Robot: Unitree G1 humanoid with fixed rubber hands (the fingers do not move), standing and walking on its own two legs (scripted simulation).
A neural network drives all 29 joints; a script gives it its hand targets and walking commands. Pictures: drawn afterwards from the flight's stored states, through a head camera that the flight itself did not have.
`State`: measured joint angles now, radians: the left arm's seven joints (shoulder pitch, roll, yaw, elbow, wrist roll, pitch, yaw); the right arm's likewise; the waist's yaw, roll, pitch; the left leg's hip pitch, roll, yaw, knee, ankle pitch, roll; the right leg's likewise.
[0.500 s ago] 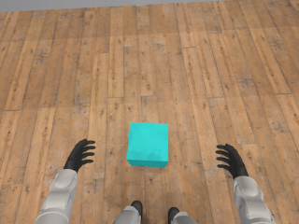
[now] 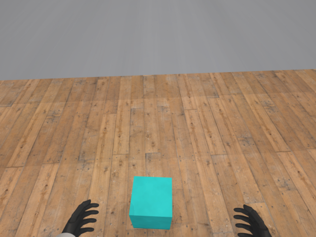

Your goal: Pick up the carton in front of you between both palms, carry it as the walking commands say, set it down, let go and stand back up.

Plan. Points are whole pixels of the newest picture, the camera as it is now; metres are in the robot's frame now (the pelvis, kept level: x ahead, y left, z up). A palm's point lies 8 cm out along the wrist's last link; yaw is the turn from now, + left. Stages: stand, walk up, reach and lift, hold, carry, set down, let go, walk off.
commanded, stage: let go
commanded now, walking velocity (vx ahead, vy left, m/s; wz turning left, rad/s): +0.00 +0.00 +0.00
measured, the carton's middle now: (152, 203) +0.43 +0.06 -0.65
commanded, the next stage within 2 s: stand in 0.18 s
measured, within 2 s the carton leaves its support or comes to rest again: neither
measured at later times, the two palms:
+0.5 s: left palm out of the picture +0.15 +0.30 -0.09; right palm out of the picture +0.15 -0.28 -0.08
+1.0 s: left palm out of the picture +0.13 +0.31 -0.09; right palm out of the picture +0.12 -0.28 -0.09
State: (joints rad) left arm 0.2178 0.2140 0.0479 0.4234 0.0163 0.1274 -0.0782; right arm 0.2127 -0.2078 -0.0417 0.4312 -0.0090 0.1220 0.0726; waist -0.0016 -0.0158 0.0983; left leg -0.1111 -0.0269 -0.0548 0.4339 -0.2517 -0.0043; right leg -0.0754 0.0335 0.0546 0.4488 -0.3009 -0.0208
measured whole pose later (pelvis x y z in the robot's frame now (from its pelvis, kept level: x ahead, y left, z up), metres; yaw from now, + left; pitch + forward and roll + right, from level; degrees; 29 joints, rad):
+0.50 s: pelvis +0.01 +0.01 +0.00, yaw -1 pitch +0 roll +0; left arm 0.21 0.34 0.05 0.66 0.03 0.03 0.01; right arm 0.17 -0.33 -0.04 0.74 -0.04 0.01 -0.02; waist 0.00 -0.02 0.00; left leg -0.21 -0.02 -0.04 0.50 -0.30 0.01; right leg -0.16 0.03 0.06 0.48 -0.32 -0.01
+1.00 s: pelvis +0.01 +0.02 +0.00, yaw -1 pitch -1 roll +0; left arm 0.18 0.36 0.03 0.81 0.03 0.00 0.02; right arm 0.13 -0.34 -0.02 0.89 -0.03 -0.01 -0.02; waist 0.00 -0.02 0.01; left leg -0.16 -0.03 -0.03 0.44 -0.26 0.02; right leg -0.11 0.02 0.06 0.43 -0.29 0.00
